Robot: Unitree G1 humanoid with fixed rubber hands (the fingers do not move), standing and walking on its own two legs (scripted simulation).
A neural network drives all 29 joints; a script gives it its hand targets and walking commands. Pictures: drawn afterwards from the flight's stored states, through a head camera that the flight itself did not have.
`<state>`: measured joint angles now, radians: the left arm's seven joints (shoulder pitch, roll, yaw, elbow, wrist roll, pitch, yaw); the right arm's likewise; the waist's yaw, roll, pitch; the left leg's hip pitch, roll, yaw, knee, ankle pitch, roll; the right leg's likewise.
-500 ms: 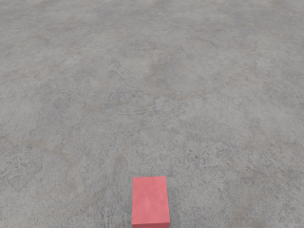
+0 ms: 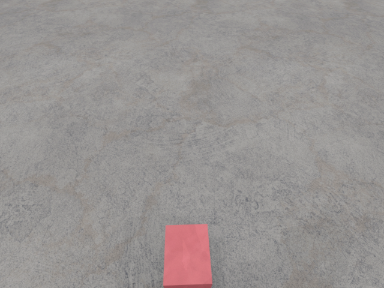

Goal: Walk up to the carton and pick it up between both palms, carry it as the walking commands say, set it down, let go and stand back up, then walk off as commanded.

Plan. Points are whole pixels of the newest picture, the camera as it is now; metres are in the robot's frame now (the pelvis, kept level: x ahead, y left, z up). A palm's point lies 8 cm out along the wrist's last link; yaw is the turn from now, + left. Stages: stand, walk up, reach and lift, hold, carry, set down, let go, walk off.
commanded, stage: reach and lift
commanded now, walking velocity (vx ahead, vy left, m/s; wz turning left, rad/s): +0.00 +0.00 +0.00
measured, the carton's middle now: (187, 257) +0.40 +0.02 -0.70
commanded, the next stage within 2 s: none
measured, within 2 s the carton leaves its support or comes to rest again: neither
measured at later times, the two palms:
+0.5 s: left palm out of the picture +0.11 +0.21 -0.16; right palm out of the picture +0.11 -0.20 -0.16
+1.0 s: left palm (113, 267) +0.23 +0.21 -0.19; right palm (263, 261) +0.23 -0.18 -0.18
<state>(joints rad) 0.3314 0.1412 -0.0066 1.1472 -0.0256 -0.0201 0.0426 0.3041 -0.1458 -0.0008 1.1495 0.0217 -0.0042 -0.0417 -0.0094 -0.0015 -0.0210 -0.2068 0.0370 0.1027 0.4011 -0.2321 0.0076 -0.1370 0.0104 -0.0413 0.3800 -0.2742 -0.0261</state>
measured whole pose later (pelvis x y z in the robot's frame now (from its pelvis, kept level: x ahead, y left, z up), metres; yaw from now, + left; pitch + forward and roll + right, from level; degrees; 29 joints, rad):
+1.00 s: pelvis -0.12 +0.02 -0.10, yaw +0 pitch +17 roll +0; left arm -0.57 0.14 0.15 0.68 -0.01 0.48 0.07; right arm -0.57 -0.18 -0.16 0.73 0.00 0.44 0.00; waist 0.00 -0.01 0.09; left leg -1.06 0.03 0.07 1.09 -0.32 0.04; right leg -1.01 -0.01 -0.03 1.14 -0.42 -0.01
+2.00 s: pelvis -0.11 +0.01 -0.20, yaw +0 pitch +49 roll -1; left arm -1.09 0.24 0.30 0.93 0.00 0.08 0.06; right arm -1.09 -0.23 -0.30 0.92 0.01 0.08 -0.04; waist -0.01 0.00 -0.12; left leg -1.88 0.04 0.05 1.36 -0.35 0.04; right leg -1.82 -0.01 -0.04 1.42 -0.46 -0.01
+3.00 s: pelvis -0.15 +0.01 -0.41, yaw +0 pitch +39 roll +0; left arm -1.49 0.40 0.02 1.27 -0.31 -0.02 0.12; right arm -1.43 -0.35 0.00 1.17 0.29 0.00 -0.13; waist 0.00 0.00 0.35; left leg -2.36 0.08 0.04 2.12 -0.44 0.06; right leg -2.29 -0.02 -0.04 2.20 -0.59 -0.03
